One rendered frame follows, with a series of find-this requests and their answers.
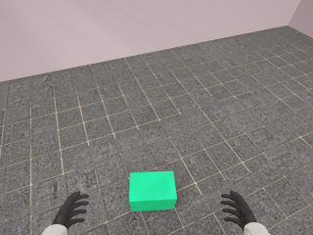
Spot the robot right forearm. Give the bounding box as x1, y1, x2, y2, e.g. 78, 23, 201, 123
244, 222, 271, 235

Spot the robot left forearm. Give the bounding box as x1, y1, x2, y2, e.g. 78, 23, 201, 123
41, 224, 67, 235

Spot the robot right hand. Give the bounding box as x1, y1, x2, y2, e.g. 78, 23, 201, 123
220, 190, 257, 232

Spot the carton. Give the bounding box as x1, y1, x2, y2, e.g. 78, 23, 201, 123
129, 170, 177, 212

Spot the robot left hand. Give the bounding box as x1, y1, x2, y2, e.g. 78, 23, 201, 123
52, 191, 89, 229

